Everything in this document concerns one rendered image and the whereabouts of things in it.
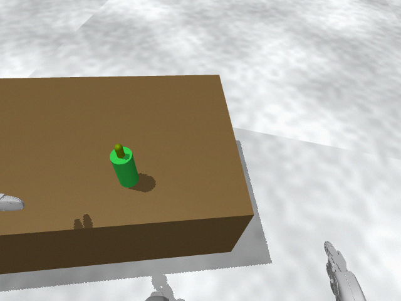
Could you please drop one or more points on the left robot hand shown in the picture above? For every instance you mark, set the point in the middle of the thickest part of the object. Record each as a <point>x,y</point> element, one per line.
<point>10,203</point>

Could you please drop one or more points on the bottle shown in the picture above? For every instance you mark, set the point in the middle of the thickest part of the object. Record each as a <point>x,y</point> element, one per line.
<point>124,166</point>

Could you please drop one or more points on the right robot hand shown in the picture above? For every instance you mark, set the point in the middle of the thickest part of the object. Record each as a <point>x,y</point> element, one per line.
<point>344,284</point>

